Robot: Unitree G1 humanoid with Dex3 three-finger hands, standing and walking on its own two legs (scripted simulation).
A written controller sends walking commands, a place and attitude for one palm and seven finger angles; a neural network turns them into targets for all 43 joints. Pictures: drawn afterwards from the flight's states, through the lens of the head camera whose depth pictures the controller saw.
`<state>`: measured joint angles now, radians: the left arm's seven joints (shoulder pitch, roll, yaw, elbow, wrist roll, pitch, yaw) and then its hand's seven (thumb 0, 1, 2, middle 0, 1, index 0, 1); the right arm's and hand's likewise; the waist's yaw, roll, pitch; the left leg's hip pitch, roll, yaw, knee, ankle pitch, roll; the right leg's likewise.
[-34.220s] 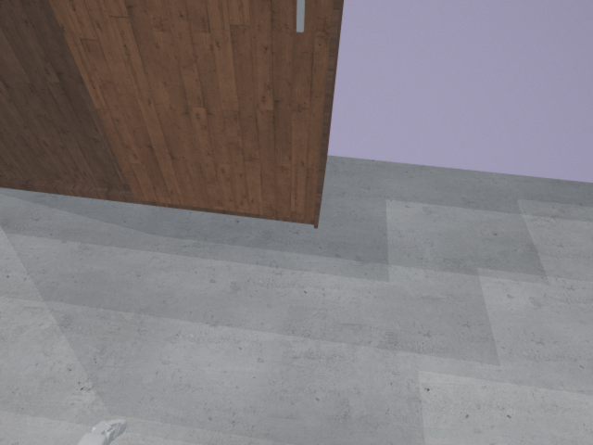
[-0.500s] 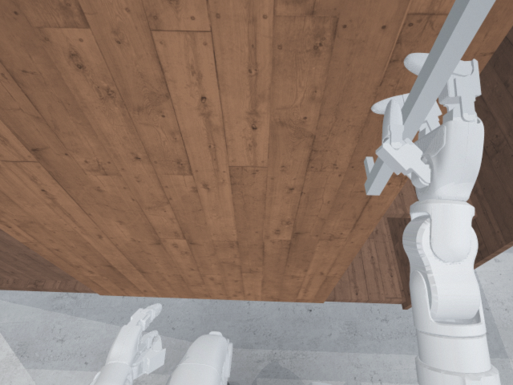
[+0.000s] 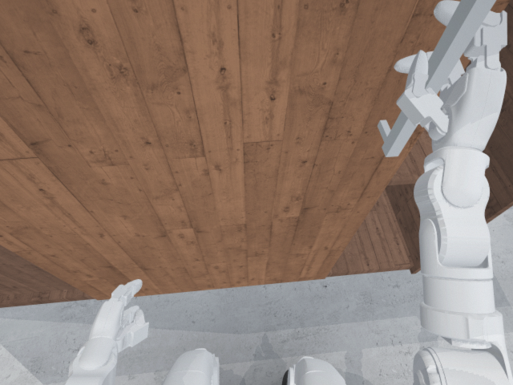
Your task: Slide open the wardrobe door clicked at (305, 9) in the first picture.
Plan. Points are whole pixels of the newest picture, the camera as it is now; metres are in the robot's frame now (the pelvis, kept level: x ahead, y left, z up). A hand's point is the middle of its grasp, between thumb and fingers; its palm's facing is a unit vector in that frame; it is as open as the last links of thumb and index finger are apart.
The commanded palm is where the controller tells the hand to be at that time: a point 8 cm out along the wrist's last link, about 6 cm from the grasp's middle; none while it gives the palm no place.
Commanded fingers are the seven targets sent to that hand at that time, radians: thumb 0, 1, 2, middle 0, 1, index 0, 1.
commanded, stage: step sideways, sliding the door along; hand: right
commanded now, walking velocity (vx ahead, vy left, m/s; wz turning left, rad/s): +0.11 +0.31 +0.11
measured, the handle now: (429, 60) +0.43 -0.21 +0.25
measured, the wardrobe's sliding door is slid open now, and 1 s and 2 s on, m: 0.36 0.58 0.60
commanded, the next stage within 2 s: stop walking and hold the door there in 1.30 s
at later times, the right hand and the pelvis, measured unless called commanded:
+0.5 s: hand (320, 94) +0.39 -0.08 +0.23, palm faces +0.43 +0.90 -0.06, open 6.9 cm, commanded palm +0.35 -0.05 +0.21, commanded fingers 0.00 -0.90 -0.90 0.45 1.40 0.45 1.40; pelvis +0.02 +0.14 +0.01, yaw -2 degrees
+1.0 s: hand (208, 101) +0.38 +0.04 +0.23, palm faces +0.42 +0.91 -0.07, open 7.1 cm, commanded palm +0.35 +0.07 +0.21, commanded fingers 0.00 -0.90 -0.90 0.45 1.40 0.45 1.40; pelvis +0.03 +0.27 +0.00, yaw +1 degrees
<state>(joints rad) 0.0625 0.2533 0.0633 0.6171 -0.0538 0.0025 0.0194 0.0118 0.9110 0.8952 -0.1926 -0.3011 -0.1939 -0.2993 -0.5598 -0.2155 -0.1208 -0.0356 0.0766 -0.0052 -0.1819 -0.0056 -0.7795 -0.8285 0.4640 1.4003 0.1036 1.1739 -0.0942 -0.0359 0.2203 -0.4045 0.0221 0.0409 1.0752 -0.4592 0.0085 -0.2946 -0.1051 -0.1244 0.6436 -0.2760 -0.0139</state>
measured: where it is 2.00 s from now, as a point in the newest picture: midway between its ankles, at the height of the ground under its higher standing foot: outside the picture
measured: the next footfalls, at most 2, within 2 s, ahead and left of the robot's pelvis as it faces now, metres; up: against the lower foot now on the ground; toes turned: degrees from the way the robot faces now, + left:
left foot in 0.34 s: +0.09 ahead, +0.27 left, +0.00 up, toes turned +5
right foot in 0.54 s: +0.08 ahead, +0.04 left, +0.00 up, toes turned -11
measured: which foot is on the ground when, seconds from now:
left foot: up 0.00-0.32, down 0.34-0.54, up 0.56-0.96, down 0.98-1.00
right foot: down 0.00-0.34, up 0.36-0.52, down 0.54-0.98, up 1.00-1.00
